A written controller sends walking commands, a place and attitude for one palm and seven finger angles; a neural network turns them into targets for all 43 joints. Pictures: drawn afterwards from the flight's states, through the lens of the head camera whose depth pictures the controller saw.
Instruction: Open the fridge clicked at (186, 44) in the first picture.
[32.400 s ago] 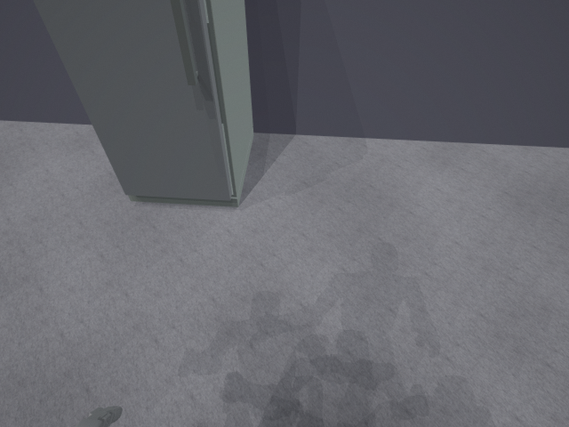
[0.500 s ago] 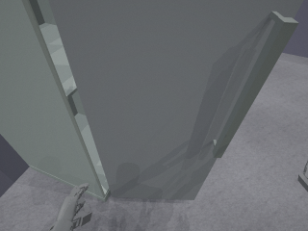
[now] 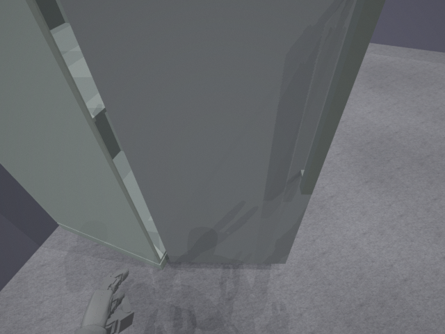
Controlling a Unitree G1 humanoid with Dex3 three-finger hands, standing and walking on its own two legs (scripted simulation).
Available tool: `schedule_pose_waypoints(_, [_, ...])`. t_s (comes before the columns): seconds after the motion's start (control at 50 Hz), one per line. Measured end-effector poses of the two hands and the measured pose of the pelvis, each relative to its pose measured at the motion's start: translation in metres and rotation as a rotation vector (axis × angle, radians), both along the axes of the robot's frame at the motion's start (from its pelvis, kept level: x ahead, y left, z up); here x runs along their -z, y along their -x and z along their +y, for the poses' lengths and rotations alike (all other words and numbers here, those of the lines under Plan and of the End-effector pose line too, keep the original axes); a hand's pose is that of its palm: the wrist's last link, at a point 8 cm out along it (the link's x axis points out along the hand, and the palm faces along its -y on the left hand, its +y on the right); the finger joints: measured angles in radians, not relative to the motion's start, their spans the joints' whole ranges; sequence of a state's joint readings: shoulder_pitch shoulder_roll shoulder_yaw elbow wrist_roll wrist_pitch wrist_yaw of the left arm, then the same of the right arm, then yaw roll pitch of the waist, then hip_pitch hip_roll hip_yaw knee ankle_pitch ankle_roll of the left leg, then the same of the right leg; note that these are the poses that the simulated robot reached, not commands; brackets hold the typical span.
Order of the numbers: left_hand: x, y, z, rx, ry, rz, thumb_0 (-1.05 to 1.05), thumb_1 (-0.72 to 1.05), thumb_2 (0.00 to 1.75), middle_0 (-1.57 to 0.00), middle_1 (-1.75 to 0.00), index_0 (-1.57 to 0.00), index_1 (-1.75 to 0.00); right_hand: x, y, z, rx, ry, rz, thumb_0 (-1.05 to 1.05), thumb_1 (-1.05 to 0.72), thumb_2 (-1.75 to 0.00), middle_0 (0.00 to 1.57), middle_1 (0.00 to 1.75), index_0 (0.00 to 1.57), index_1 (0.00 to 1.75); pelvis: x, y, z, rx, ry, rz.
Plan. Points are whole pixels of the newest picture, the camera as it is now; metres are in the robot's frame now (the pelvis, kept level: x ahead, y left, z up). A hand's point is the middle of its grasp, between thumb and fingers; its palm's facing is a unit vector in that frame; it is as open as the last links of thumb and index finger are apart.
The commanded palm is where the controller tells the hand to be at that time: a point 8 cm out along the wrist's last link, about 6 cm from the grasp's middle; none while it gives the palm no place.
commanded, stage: step back with the hand held close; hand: right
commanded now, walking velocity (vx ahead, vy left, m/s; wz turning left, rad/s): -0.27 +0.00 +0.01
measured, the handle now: (327, 110) +0.48 -0.19 +0.16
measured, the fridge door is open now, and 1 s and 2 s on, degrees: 70 70 70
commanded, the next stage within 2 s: stop stepping back and stand still in 0.66 s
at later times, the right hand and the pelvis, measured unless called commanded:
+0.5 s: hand out of the picture +0.13 -0.28 +0.17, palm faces +0.40 +0.80 -0.45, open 7.4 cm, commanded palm +0.06 -0.32 +0.19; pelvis -0.07 -0.01 +0.00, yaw -2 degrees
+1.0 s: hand out of the picture +0.02 -0.30 +0.18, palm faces +0.36 +0.83 -0.42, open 7.4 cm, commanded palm -0.02 -0.33 +0.19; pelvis -0.18 -0.04 +0.02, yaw +3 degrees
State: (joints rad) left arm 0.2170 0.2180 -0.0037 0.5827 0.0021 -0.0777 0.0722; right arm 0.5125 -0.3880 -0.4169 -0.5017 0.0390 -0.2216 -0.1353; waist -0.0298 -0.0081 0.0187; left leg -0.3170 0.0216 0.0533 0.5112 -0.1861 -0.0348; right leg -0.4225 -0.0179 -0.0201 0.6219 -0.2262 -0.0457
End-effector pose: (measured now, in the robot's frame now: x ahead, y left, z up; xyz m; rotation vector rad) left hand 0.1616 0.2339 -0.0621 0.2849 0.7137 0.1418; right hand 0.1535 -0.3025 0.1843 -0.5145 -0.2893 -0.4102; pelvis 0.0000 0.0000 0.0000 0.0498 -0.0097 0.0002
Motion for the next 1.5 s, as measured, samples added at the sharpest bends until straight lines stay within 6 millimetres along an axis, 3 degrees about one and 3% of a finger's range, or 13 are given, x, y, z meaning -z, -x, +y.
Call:
schedule_pose_waypoints(0.16, [-0.004,0.025,-0.006,-0.012,-0.029,0.007,0.02,0.90,0.89,-0.21,-0.30,-0.20,-0.30,-0.004,0.009,-0.010,-0.022,0.022,-0.052,0.01,-0.89,-0.90,0.21,0.30,0.21,0.30,-0.002,0.015,-0.006,0.037,-0.029,-0.003])
schedule_pose_waypoints(0.32, [0.001,0.028,-0.010,0.029,-0.019,0.012,0.02,0.90,0.89,-0.21,-0.30,-0.20,-0.30,-0.001,0.035,-0.012,-0.024,0.038,-0.023,0.01,-0.89,-0.90,0.21,0.30,0.21,0.30,0.001,0.036,-0.006,0.024,-0.025,0.031])
schedule_pose_waypoints(0.48, [-0.014,0.040,-0.018,0.014,-0.034,-0.052,0.02,0.90,0.89,-0.21,-0.30,-0.20,-0.30,-0.003,0.056,-0.016,-0.081,0.054,-0.032,0.01,-0.89,-0.90,0.21,0.30,0.21,0.30,0.000,0.062,-0.012,0.027,-0.035,0.007])
schedule_pose_waypoints(0.56, [-0.015,0.051,-0.021,0.032,-0.019,-0.074,0.01,0.90,0.89,-0.21,-0.30,-0.20,-0.30,-0.010,0.079,-0.023,-0.043,0.076,-0.054,0.01,-0.89,-0.90,0.21,0.30,0.21,0.30,0.002,0.078,-0.009,0.035,-0.028,0.026])
schedule_pose_waypoints(0.7, [-0.015,0.094,-0.025,0.024,-0.053,0.004,0.01,0.90,0.89,-0.21,-0.30,-0.20,-0.30,-0.004,0.107,-0.026,-0.047,-0.017,-0.106,0.01,-0.89,-0.90,0.21,0.30,0.21,0.30,-0.002,0.097,-0.024,0.006,-0.008,0.026])
schedule_pose_waypoints(0.82, [-0.019,0.135,-0.037,-0.011,-0.044,-0.015,0.02,0.90,0.89,-0.21,-0.30,-0.20,-0.30,-0.001,0.114,-0.043,-0.085,-0.016,-0.073,0.01,-0.89,-0.90,0.21,0.30,0.21,0.30,-0.006,0.138,-0.035,-0.006,-0.026,0.013])
schedule_pose_waypoints(0.96, [-0.032,0.192,-0.049,-0.046,0.000,-0.033,0.01,0.90,0.89,-0.21,-0.30,-0.20,-0.30,-0.015,0.156,-0.036,-0.114,-0.023,-0.010,0.02,-0.89,-0.90,0.21,0.30,0.21,0.30,-0.021,0.165,-0.040,-0.032,-0.044,0.023])
schedule_pose_waypoints(1.06, [-0.012,0.223,-0.041,-0.051,-0.022,-0.005,0.01,0.89,0.89,-0.21,-0.30,-0.21,-0.30,-0.012,0.184,-0.039,-0.109,0.012,-0.008,0.01,-0.89,-0.90,0.21,0.30,0.21,0.30,-0.007,0.196,-0.045,-0.080,-0.005,0.008])
schedule_pose_waypoints(1.16, [-0.002,0.258,-0.034,-0.137,-0.055,0.030,0.01,0.90,0.89,-0.21,-0.30,-0.21,-0.30,0.007,0.187,-0.060,-0.055,-0.100,-0.074,0.01,-0.89,-0.90,0.21,0.30,0.21,0.30,0.001,0.201,-0.059,-0.077,-0.008,-0.016])
schedule_pose_waypoints(1.24, [0.000,0.278,-0.041,-0.177,-0.061,0.008,0.02,0.90,0.89,-0.21,-0.30,-0.20,-0.30,0.018,0.178,-0.067,-0.056,-0.142,-0.077,0.01,-0.89,-0.90,0.21,0.30,0.20,0.30,0.005,0.216,-0.069,-0.074,0.009,-0.044])
schedule_pose_waypoints(1.36, [-0.012,0.302,-0.067,-0.156,0.021,0.022,0.02,0.90,0.89,-0.20,-0.30,-0.20,-0.30,-0.011,0.194,-0.052,-0.148,-0.034,-0.033,0.02,-0.89,-0.90,0.21,0.30,0.20,0.30,-0.017,0.223,-0.067,-0.076,-0.011,-0.036])
schedule_pose_waypoints(1.42, [-0.006,0.302,-0.072,-0.133,0.041,0.042,0.02,0.90,0.89,-0.21,-0.30,-0.20,-0.30,-0.022,0.207,-0.053,-0.138,0.045,-0.003,0.02,-0.89,-0.90,0.21,0.30,0.21,0.30,-0.018,0.224,-0.066,-0.062,-0.011,-0.023])
schedule_pose_waypoints(1.5, [0.015,0.292,-0.067,-0.091,0.029,0.079,0.01,0.89,0.89,-0.21,-0.30,-0.21,-0.30,-0.016,0.218,-0.065,-0.079,0.080,-0.013,0.01,-0.89,-0.90,0.21,0.30,0.21,0.30,-0.003,0.233,-0.069,-0.067,0.009,-0.022])
